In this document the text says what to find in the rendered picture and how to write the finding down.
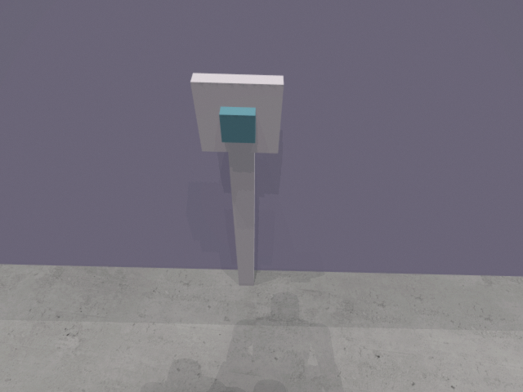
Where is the panel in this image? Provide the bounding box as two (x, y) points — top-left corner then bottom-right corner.
(190, 73), (284, 286)

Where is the button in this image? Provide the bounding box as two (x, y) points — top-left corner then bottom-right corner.
(219, 107), (256, 143)

